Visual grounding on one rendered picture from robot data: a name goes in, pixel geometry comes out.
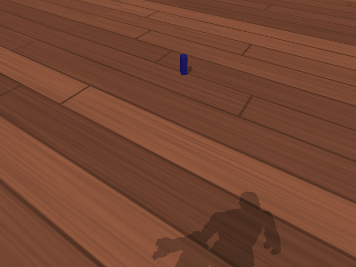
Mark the carton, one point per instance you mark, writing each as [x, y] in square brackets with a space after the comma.
[183, 64]

